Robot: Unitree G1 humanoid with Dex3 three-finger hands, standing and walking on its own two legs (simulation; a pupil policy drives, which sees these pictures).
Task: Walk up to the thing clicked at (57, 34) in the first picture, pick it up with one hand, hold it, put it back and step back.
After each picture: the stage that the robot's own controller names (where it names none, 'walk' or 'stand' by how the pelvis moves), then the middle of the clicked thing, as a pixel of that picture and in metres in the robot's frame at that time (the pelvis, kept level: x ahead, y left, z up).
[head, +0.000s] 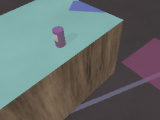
stand; (59, 37) +0.78 +0.18 -0.11
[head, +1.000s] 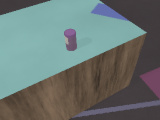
rise first; (70, 40) +0.73 +0.14 -0.10
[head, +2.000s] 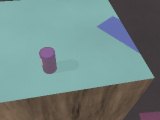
rise first; (48, 60) +0.49 +0.21 -0.07
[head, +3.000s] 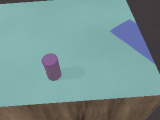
stand; (52, 67) +0.47 +0.18 -0.07
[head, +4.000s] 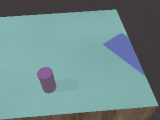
stand; (47, 80) +0.45 +0.20 -0.11
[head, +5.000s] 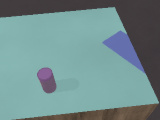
stand; (47, 80) +0.44 +0.20 -0.11
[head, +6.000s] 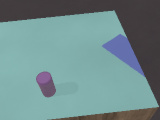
stand; (46, 84) +0.43 +0.21 -0.11
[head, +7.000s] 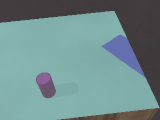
stand; (46, 85) +0.43 +0.21 -0.11
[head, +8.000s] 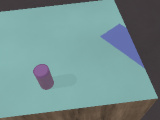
rise first; (44, 77) +0.44 +0.21 -0.11
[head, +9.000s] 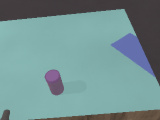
rise first; (54, 82) +0.44 +0.19 -0.11
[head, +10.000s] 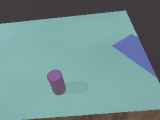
go down; (57, 82) +0.44 +0.19 -0.11
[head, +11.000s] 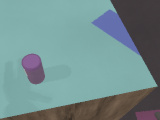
go down; (34, 69) +0.44 +0.17 -0.05
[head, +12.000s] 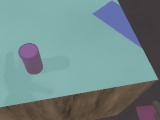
close in; (31, 59) +0.46 +0.18 -0.03
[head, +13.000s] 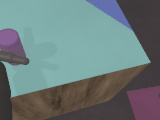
close in; (12, 48) +0.48 +0.18 +0.01
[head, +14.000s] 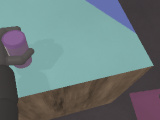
lift; (18, 50) +0.47 +0.17 +0.01
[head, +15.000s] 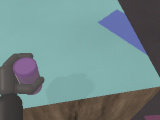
lift; (29, 77) +0.36 +0.19 +0.04
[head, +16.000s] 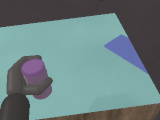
hold; (37, 79) +0.32 +0.17 +0.11
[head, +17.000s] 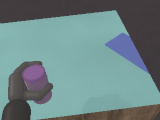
hold; (38, 84) +0.32 +0.17 +0.08
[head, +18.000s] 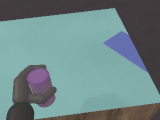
hold; (42, 88) +0.32 +0.16 +0.06
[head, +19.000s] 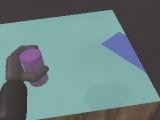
crouch; (34, 68) +0.38 +0.18 +0.10
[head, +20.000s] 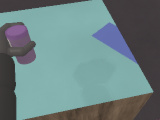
lower; (21, 45) +0.46 +0.19 +0.12
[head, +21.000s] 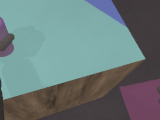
lower; out of the picture +0.52 +0.20 +0.01
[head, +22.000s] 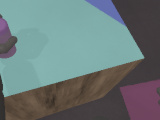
lower; (1, 39) +0.51 +0.19 +0.02
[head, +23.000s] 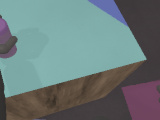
lower; (1, 39) +0.51 +0.19 +0.01
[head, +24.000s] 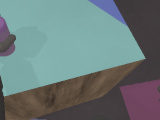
lower; out of the picture +0.51 +0.19 +0.01
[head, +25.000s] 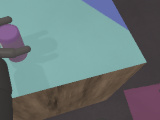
open; (12, 44) +0.50 +0.17 +0.01
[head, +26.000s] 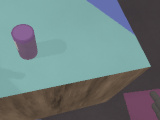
sink last; (25, 43) +0.49 +0.15 -0.01
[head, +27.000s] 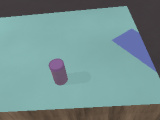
sink last; (58, 72) +0.48 +0.17 -0.06
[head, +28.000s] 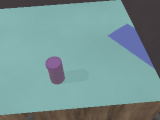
stand; (55, 70) +0.46 +0.15 -0.06
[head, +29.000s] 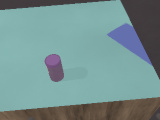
stand; (55, 68) +0.48 +0.16 -0.05
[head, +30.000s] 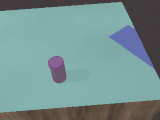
stand; (57, 70) +0.47 +0.15 -0.06
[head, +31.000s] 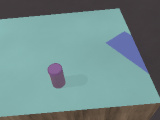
walk; (57, 76) +0.48 +0.17 -0.11
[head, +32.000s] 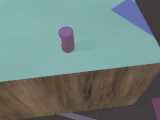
walk; (67, 40) +0.60 +0.11 -0.08
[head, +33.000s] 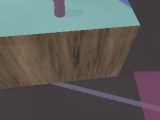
walk; (59, 6) +0.87 +0.14 -0.09
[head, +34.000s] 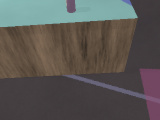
stand; (70, 3) +1.09 +0.14 -0.09
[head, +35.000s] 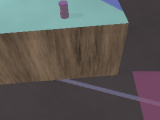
stand; (63, 9) +1.09 +0.17 -0.11
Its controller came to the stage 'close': yes
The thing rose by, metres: 0.21
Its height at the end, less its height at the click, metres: +0.00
